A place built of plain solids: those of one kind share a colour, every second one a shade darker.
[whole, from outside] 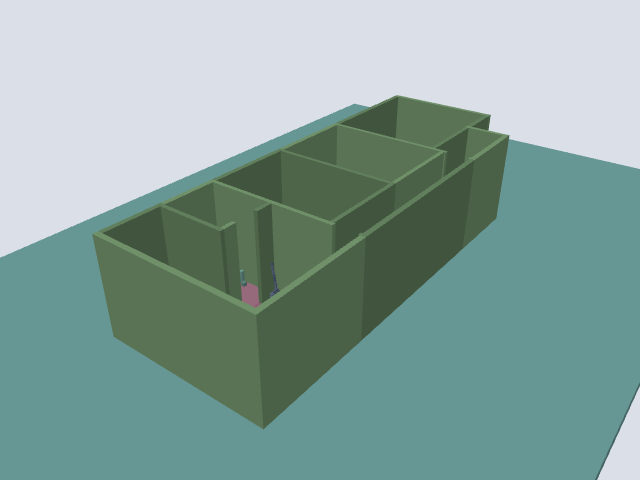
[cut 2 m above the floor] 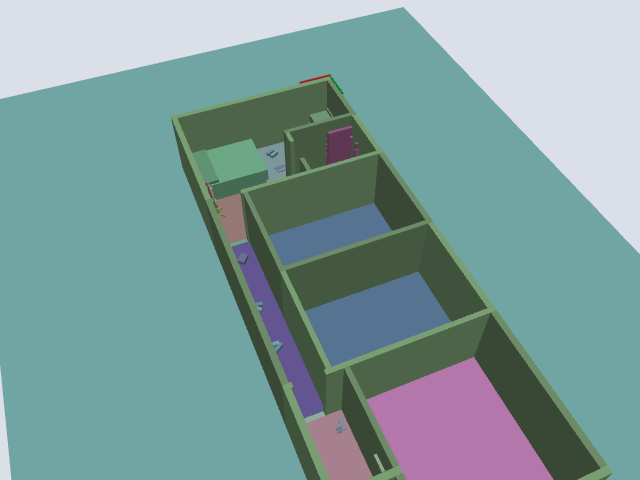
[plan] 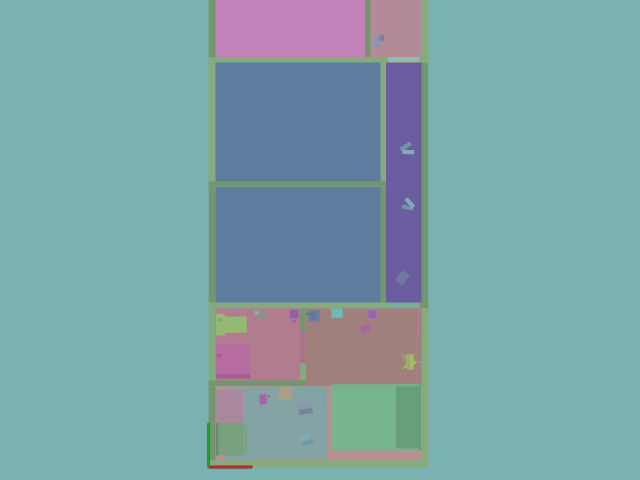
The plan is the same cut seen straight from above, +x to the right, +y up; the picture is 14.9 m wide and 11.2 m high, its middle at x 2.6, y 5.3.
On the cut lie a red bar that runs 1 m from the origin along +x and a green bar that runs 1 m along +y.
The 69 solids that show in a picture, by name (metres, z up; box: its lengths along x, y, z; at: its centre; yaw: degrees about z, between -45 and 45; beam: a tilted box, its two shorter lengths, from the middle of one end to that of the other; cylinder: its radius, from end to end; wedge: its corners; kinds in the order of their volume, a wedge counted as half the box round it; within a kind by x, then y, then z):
{
 "under_1": {"box": [17.13, 25.53, 0.5], "at": [2.56, 6.76, -0.33]},
 "wall_1": {"box": [0.16, 1.73, 3.24], "at": [0.08, 1.02, 1.32]},
 "wall_2": {"box": [0.16, 1.69, 3.24], "at": [0.08, 2.87, 1.32]},
 "wall_3": {"box": [0.16, 2.7, 3.24], "at": [0.08, 5.19, 1.32]},
 "wall_4": {"box": [0.16, 2.77, 3.24], "at": [0.08, 8.05, 1.32]},
 "wall_5": {"box": [0.16, 3.8, 3.24], "at": [0.08, 11.47, 1.32]},
 "wall_6": {"box": [2.27, 0.13, 3.24], "at": [1.14, 1.96, 1.32]},
 "wall_7": {"box": [3.81, 0.16, 3.24], "at": [1.91, 13.45, 1.32]},
 "wall_8": {"box": [4.14, 0.13, 3.24], "at": [2.07, 6.61, 1.32]},
 "wall_9": {"box": [4.18, 0.13, 3.24], "at": [2.09, 3.77, 1.32]},
 "wall_10": {"box": [4.19, 0.13, 3.24], "at": [2.1, 9.51, 1.32]},
 "wall_11": {"box": [0.13, 0.41, 3.24], "at": [2.21, 2.22, 1.32]},
 "wall_12": {"box": [0.13, 0.54, 3.24], "at": [2.21, 3.44, 1.32]},
 "wall_13": {"box": [5.13, 0.16, 3.24], "at": [2.56, 0.08, 1.32]},
 "wall_14": {"box": [0.13, 2.28, 3.24], "at": [3.71, 10.71, 1.32]},
 "wall_15": {"box": [0.16, 1.36, 3.24], "at": [3.73, 12.69, 1.32]},
 "wall_16": {"box": [0.13, 2.7, 3.24], "at": [4.08, 5.19, 1.32]},
 "wall_17": {"box": [0.13, 2.77, 3.24], "at": [4.08, 8.05, 1.32]},
 "wall_18": {"box": [1.48, 0.16, 3.24], "at": [4.39, 11.93, 1.32]},
 "wall_19": {"box": [0.21, 0.13, 3.24], "at": [5.03, 3.77, 1.32]},
 "wall_20": {"box": [0.21, 0.13, 3.24], "at": [5.03, 9.51, 1.32]},
 "wall_21": {"box": [0.16, 3.55, 3.24], "at": [5.05, 1.94, 1.32]},
 "wall_22": {"box": [0.16, 5.6, 3.24], "at": [5.05, 6.64, 1.32]},
 "wall_23": {"box": [0.16, 2.28, 3.24], "at": [5.05, 10.71, 1.32]},
 "floor_other_room_1": {"box": [3.85, 2.7, 0.5], "at": [2.08, 5.19, -0.25]},
 "floor_other_room_2": {"box": [3.85, 2.77, 0.5], "at": [2.08, 8.05, -0.25]},
 "floor_front_room_1": {"box": [3.49, 3.8, 0.5], "at": [1.91, 11.47, -0.25]},
 "floor_home_1": {"box": [4.81, 1.73, 0.5], "at": [2.56, 1.02, -0.25]},
 "floor_home_2": {"box": [2.7, 1.82, 0.5], "at": [3.62, 2.8, -0.25]},
 "double_bed_1": {"box": [2.01, 1.45, 0.6], "at": [3.91, 1.16, 0.3]},
 "double_bed_2": {"box": [2.11, 1.55, 0.4], "at": [3.91, 1.16, 0.5]},
 "double_bed_3": {"box": [0.55, 1.45, 0.2], "at": [4.64, 1.16, 0.7]},
 "double_bed_4": {"box": [0.07, 1.52, 1.05], "at": [4.92, 1.16, 0.53]},
 "floor_corridor_1": {"box": [0.83, 5.6, 0.5], "at": [4.55, 6.64, -0.25]},
 "floor_shower_1": {"box": [1.98, 1.69, 0.61], "at": [1.15, 2.87, -0.19]},
 "floor_lobby_1": {"box": [1.19, 2.28, 0.5], "at": [4.38, 10.71, -0.25]},
 "range_cooker_1": {"box": [0.06, 0.76, 0.12], "at": [0.2, 0.65, 0.96]},
 "range_cooker_2": {"box": [0.65, 0.76, 0.94], "at": [0.49, 0.65, 0.47]},
 "range_cooker_3": {"box": [0.05, 0.63, 0.05], "at": [0.87, 0.65, 0.69]},
 "rug_1": {"box": [2.4, 1.7, 0.08], "at": [1.57, 1.02, -0.03], "yaw": 0.2},
 "shower_1": {"box": [0.8, 0.8, 0.1], "at": [0.57, 2.47, 0.11]},
 "shower_2": {"box": [0.78, 0.11, 1.46], "at": [0.58, 2.12, 0.94]},
 "wc_1": {"box": [0.21, 0.51, 0.45], "at": [0.28, 3.33, 0.67]},
 "wc_2": {"box": [0.54, 0.38, 0.09], "at": [0.62, 3.33, 0.51]},
 "kitchen_bin_1": {"box": [0.31, 0.31, 0.65], "at": [1.79, 1.72, 0.33]},
 "floor_gap_shower_door_1": {"box": [0.13, 0.74, 0.61], "at": [2.21, 2.8, -0.19]},
 "leaf_home_door_1": {"box": [0.035, 0.74, 2.11], "at": [4.9, 3.34, 1.05], "yaw": -1.0},
 "floor_gap_lobby_corridor_1": {"box": [0.73, 0.13, 0.5], "at": [4.55, 9.51, -0.25]},
 "book_pile_1": {"box": [0.27, 0.22, 0.35], "at": [3.0, 3.59, 0.18]},
 "mop_bucket_1": {"box": [0.27, 0.27, 0.28], "at": [2.46, 3.53, 0.14]},
 "plant_snake_1": {"box": [0.18, 0.18, 0.6], "at": [3.82, 3.57, 0.52]},
 "counter_run_1": {"box": [0.64, 0.77, 0.038], "at": [0.49, 1.42, 0.9]},
 "shoes_1": {"box": [0.27, 0.1, 0.11], "at": [2.24, 0.7, 0.07], "yaw": 28.3},
 "shoes_2": {"box": [0.27, 0.1, 0.11], "at": [2.32, 0.58, 0.07], "yaw": 19.3},
 "shoes_3": {"box": [0.28, 0.1, 0.12], "at": [4.6, 7.48, 0.06], "yaw": 31.3},
 "shoes_4": {"box": [0.27, 0.1, 0.11], "at": [4.64, 6.06, 0.06], "yaw": -10.6},
 "shoes_5": {"box": [0.28, 0.1, 0.12], "at": [4.66, 7.35, 0.06], "yaw": -1.5},
 "shoes_6": {"box": [0.1, 0.27, 0.11], "at": [4.69, 6.17, 0.06], "yaw": 42.2},
 "waste_bin_1": {"box": [0.21, 0.21, 0.29], "at": [2.0, 3.57, 0.26]},
 "guitar_stand_1": {"box": [0.17, 0.36, 0.2], "at": [4.71, 2.46, 0.3]},
 "sock_1": {"box": [0.31, 0.13, 0.09], "at": [2.23, 1.42, -0.01], "yaw": 8.7},
 "sock_2": {"box": [0.33, 0.13, 0.09], "at": [2.27, 1.3, -0.01], "yaw": 8.7},
 "sock_3": {"box": [0.12, 0.29, 0.08], "at": [3.92, 9.91, -0.01], "yaw": -3.8},
 "book_stack_1": {"box": [0.17, 0.24, 0.11], "at": [1.27, 1.58, 0.07], "yaw": 2.3},
 "book_stack_2": {"box": [0.23, 0.17, 0.11], "at": [3.66, 3.23, 0.06], "yaw": 19.6},
 "parcel_1": {"box": [0.22, 0.3, 0.12], "at": [4.52, 4.42, 0.06], "yaw": -39.3},
 "sill_home_door_1": {"box": [0.74, 0.13, 0.08], "at": [4.55, 3.77, -0.03]},
 "roll_stack_1": {"box": [0.11, 0.11, 0.4], "at": [1.12, 3.6, 0.31]},
 "key_rack_1": {"box": [0.07, 0.39, 0.09], "at": [3.81, 11.45, 1.26]}
}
